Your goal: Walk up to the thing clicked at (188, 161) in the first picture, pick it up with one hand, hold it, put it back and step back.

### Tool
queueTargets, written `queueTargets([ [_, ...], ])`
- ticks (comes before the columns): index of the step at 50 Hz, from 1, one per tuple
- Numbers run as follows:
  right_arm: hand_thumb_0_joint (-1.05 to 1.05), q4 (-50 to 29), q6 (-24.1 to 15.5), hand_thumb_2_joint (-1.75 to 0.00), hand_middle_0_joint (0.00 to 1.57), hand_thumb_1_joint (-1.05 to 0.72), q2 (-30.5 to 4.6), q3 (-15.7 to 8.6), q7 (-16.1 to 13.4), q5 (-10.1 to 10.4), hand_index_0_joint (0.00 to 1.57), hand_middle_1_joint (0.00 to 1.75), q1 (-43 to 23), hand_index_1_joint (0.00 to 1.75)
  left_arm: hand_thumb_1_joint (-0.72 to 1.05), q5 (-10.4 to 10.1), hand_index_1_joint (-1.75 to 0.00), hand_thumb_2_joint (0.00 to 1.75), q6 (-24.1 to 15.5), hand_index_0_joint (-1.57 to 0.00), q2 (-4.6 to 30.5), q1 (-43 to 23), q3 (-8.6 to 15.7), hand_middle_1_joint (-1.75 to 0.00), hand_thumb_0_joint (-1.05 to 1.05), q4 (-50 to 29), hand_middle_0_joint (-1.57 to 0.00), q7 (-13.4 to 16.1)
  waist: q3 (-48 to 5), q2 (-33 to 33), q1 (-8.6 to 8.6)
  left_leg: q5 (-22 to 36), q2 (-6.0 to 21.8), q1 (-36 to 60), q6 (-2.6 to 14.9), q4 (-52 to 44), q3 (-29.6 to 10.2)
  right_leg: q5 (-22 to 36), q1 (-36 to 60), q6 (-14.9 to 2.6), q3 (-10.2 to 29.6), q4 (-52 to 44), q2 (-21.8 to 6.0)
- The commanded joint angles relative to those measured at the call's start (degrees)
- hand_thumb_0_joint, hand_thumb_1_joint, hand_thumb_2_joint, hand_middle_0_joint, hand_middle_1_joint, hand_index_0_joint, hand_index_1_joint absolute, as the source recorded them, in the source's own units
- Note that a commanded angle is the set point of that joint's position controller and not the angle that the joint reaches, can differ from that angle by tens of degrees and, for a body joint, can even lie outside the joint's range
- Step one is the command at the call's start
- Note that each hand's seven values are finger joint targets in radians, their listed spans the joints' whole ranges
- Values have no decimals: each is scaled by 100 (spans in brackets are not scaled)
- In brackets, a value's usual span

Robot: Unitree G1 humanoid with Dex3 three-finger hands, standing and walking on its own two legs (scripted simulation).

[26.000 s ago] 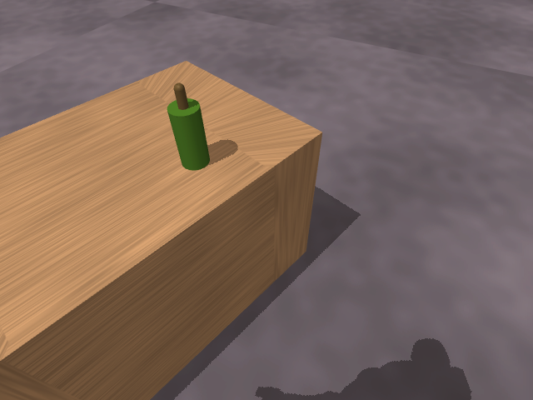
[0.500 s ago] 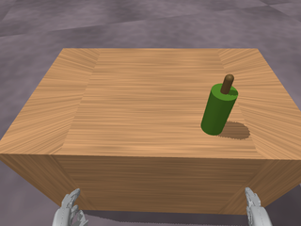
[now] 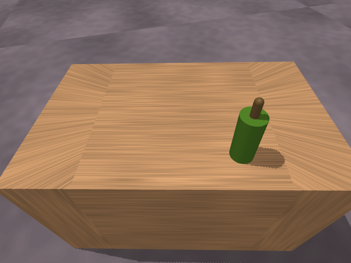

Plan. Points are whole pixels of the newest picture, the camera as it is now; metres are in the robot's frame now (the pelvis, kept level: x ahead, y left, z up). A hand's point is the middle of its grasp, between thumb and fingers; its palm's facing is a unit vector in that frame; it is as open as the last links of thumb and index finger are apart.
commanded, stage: stand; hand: right
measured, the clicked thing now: (249, 130) +0.47 -0.19 +0.01
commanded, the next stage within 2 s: none
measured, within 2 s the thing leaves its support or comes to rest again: neither
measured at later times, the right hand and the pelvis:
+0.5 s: hand out of the picture +0.05 -0.24 -0.13, palm faces -0.02 +0.94 -0.35, open 7.8 cm; pelvis -0.01 +0.01 +0.03, yaw +0 degrees
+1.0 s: hand out of the picture +0.07 -0.24 -0.13, palm faces -0.03 +0.94 -0.34, open 7.4 cm; pelvis +0.00 +0.01 +0.03, yaw +0 degrees
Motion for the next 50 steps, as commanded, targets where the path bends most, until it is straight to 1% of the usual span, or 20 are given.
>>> queueTargets([
  [1,0,5,-230,-46,20,13,-1023,-210,-61,12,20,30,-217,30,90,-87,-30,90,-134,-20,1069,-296,218,-30,0,-199,-20,90,-399,-130,-29,1585,303,591,470,-962,-456,1640,321,-375,559,-1222,-366],
  [6,0,404,-221,-86,20,-27,-1049,-131,-61,51,20,30,-450,30,90,-107,-30,90,-83,-20,1061,-348,147,-30,0,147,-20,90,-149,-40,4,1353,352,741,390,-1481,-474,1355,518,-303,530,-1721,-390],
  [7,0,471,-213,-90,20,-35,-1048,-127,-70,52,20,30,-436,30,90,-114,-30,90,-86,-20,1071,-382,144,-30,0,209,-20,90,-131,-76,-22,1326,367,791,390,-1560,-465,1363,587,-290,541,-1767,-400],
  [14,0,839,-193,-90,20,-90,-1014,-108,-45,67,20,30,-563,30,90,-109,-30,90,-108,-20,1067,-605,114,-30,0,494,-20,75,36,-66,-48,1000,374,889,334,-1919,-429,1027,711,-234,542,-2266,-461],
  [15,0,860,-190,-90,20,-90,-994,-99,-33,69,20,30,-600,30,90,-106,-30,90,-114,-20,1058,-643,105,-30,0,504,-20,69,55,-74,-42,1055,373,852,324,-1973,-427,1035,737,-222,512,-2286,-457],
  [16,0,898,-185,-90,20,-90,-1020,-107,-33,67,20,30,-618,30,90,-119,-30,90,-106,-20,1047,-638,109,-30,0,554,-20,64,132,-50,-37,865,374,840,323,-2025,-444,901,699,-209,505,-2318,-444],
  [17,0,910,-193,-90,20,-90,-1035,-115,-28,65,20,30,-662,30,90,-115,-30,90,-121,-20,1040,-622,107,-30,0,584,-20,62,5,11,-28,942,395,923,343,-2017,-444,1065,786,-200,506,-2333,-463],
  [20,0,987,-180,-90,20,-90,-1030,-117,-26,73,20,30,-717,30,90,-104,-30,90,-110,-20,1046,-728,111,-30,0,646,-20,57,112,-84,-34,795,389,894,317,-2117,-457,849,718,-185,490,-2406,-457],
  [22,0,1031,-181,-90,20,-90,-1051,-121,-20,70,20,30,-734,30,90,-116,-30,90,-104,-20,1028,-728,106,-30,0,689,-20,51,20,20,-29,741,427,932,333,-2175,-479,955,802,-190,482,-2388,-478],
  [26,0,1055,-205,-90,20,-90,-1038,-112,-16,80,20,30,-806,30,90,-111,-30,90,-123,-20,1042,-772,99,-30,0,733,-20,55,-138,-55,-13,1226,442,1073,319,-2186,-446,1388,958,-152,461,-2360,-519],
  [29,0,1099,-193,-90,20,-90,-1095,-112,-21,75,20,30,-804,30,90,-119,-30,90,-108,-20,1039,-815,87,-30,0,764,-20,57,-64,-34,-33,1082,450,1041,318,-2252,-460,1329,930,-133,454,-2389,-515],
  [30,0,1095,-198,-90,20,-90,-1107,-118,-14,81,20,30,-843,30,90,-118,-30,90,-115,-20,1029,-757,78,-30,0,776,-20,57,-162,-17,-5,1232,464,1130,333,-2218,-455,1434,980,-136,430,-2394,-535],
  [33,0,1111,-188,-90,20,-90,-1099,-111,-19,82,20,30,-842,30,90,-124,-30,90,-108,-20,1055,-808,87,-30,0,804,-20,57,-114,-81,-22,1184,461,1070,340,-2261,-447,1421,987,-127,432,-2396,-540],
  [36,0,1131,-179,-90,20,-90,-1129,-112,-6,100,20,30,-881,30,90,-128,-30,90,-96,-20,1060,-777,72,-30,0,837,-20,53,-19,-71,-26,1035,445,1085,317,-2307,-462,1215,886,-121,416,-2441,-529],
  [38,0,1146,-164,-90,20,-90,-1116,-110,3,94,20,30,-856,30,90,-123,-30,90,-108,-20,1057,-790,60,-30,0,820,-20,53,-71,-102,-30,1054,444,1091,326,-2287,-449,1266,925,-113,423,-2485,-552],
  [40,0,1118,-163,-90,20,-90,-1135,-128,3,94,20,30,-944,30,90,-122,-30,90,-110,-20,1071,-783,65,-30,0,827,-20,64,-86,-129,-16,1180,459,1118,335,-2265,-468,1312,929,-116,404,-2473,-557],
  [43,0,1140,-178,-90,20,-90,-1119,-113,5,107,20,30,-898,30,90,-140,-30,90,-127,-20,1078,-788,68,-30,0,811,-20,62,-253,-115,-16,1632,476,1212,343,-2221,-433,1734,1125,-115,407,-2405,-598],
  [46,0,1123,-168,-90,20,-90,-1134,-115,-3,111,20,30,-922,30,90,-133,-30,90,-116,-20,1104,-809,85,-30,0,810,-20,68,-194,-88,-20,1538,449,1168,341,-2252,-408,1728,1122,-94,382,-2429,-588],
  [48,0,1102,-169,-90,20,-90,-1143,-114,6,112,20,30,-947,30,90,-139,-30,90,-119,-20,1068,-775,71,-30,0,816,-20,64,-228,-98,-9,1730,479,1231,354,-2211,-418,1753,1118,-85,354,-2435,-593],
  [50,0,1106,-166,-90,20,-90,-1140,-116,2,106,20,30,-955,30,90,-140,-30,90,-113,-20,1068,-781,71,-30,0,810,-20,60,-218,-100,-18,1686,465,1245,342,-2199,-400,1748,1107,-86,352,-2451,-595],
])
